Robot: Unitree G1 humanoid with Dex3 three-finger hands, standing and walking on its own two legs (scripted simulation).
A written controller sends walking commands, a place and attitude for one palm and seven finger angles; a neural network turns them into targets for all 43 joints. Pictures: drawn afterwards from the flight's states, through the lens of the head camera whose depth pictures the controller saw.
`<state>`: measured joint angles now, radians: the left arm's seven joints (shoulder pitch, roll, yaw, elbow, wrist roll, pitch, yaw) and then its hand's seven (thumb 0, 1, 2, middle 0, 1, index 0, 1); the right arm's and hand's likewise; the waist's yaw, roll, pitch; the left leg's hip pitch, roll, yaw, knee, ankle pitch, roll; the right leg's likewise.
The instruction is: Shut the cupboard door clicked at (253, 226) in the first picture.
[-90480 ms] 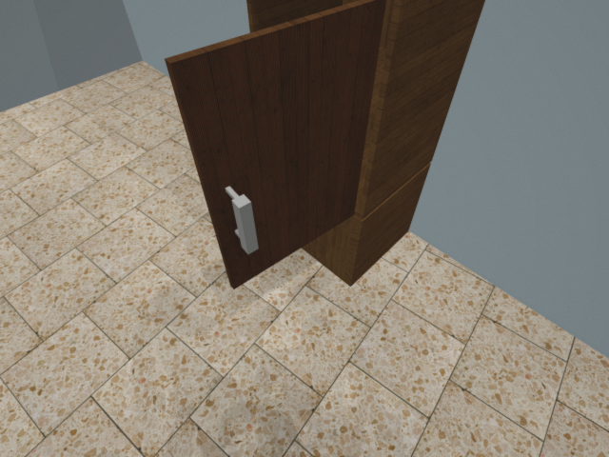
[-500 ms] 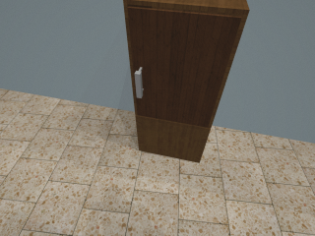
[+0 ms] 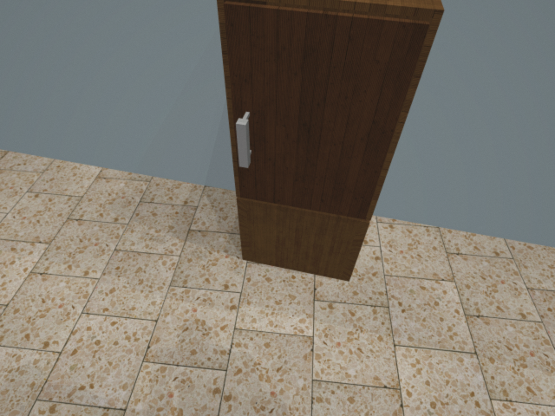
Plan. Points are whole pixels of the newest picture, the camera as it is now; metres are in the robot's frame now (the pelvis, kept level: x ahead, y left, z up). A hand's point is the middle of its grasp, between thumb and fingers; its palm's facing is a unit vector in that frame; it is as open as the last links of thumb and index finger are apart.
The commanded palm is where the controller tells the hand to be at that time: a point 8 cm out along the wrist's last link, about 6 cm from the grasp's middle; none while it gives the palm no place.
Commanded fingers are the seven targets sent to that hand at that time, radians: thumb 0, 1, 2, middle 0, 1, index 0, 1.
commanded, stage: look to check the result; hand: left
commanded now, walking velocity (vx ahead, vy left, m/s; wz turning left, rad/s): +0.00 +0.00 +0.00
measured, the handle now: (245, 139) +0.81 +0.13 -0.08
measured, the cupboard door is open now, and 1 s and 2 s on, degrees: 0 0 0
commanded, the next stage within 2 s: stand and wait in 0.44 s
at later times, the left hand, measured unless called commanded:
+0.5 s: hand out of the picture -0.01 +0.17 -0.18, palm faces +0.04 -0.98 -0.19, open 7.3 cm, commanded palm none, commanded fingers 0.00 0.90 0.90 -0.20 -0.30 -0.20 -0.30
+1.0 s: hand out of the picture +0.01 +0.16 -0.17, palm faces +0.04 -0.98 -0.21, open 7.3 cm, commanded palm none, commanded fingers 0.00 0.90 0.90 -0.20 -0.30 -0.20 -0.30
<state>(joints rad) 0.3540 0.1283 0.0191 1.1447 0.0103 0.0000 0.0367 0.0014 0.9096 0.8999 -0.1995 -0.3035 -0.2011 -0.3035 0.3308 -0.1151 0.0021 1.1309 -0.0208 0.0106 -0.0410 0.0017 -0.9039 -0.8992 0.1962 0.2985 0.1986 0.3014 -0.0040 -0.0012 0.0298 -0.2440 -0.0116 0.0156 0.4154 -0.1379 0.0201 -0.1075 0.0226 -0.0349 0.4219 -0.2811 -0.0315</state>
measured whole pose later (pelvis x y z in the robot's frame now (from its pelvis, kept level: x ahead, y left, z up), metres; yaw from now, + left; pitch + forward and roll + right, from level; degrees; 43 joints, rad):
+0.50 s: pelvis +0.01 -0.01 +0.00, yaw +0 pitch -2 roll +0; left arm 0.30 0.16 0.01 1.14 0.01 -0.01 0.03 0.00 0.91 0.90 -0.20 -0.30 -0.20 -0.30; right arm 0.26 -0.17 0.00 1.12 -0.02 0.01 -0.04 0.00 -0.90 -0.90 0.20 0.30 0.20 0.30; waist 0.00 0.00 0.04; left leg -0.22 0.00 0.01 0.40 -0.14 0.01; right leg -0.08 0.03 -0.04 0.39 -0.28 -0.04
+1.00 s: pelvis +0.02 -0.02 +0.00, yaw +0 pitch -2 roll +0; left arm 0.28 0.17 0.01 1.14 0.01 -0.01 0.03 0.00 0.91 0.90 -0.20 -0.30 -0.20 -0.30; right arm 0.25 -0.16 0.01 1.13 -0.02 0.01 -0.04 0.00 -0.90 -0.90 0.20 0.30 0.20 0.30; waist 0.00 0.00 0.05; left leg -0.20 0.00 0.00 0.39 -0.16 0.00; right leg -0.05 0.04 -0.04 0.36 -0.29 -0.05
